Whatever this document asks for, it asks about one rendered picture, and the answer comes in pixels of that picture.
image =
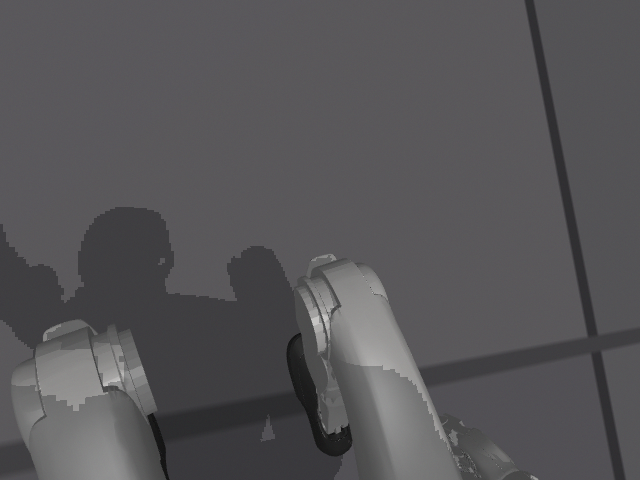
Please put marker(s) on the right robot hand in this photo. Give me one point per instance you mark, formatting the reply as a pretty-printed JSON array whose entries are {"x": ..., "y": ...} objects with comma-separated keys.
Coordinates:
[{"x": 478, "y": 455}]

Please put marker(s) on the right robot foot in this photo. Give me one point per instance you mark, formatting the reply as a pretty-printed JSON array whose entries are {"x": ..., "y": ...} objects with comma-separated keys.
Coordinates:
[{"x": 331, "y": 444}]

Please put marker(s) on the left robot foot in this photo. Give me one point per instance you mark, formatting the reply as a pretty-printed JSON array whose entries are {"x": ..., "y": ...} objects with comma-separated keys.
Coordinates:
[{"x": 159, "y": 442}]

